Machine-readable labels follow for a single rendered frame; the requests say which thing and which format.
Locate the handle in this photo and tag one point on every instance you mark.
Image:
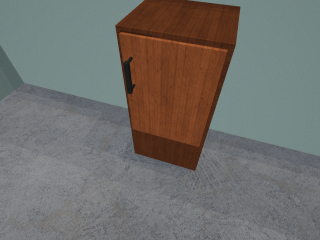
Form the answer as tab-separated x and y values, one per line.
128	78

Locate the cupboard door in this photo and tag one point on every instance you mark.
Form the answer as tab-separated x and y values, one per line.
175	84

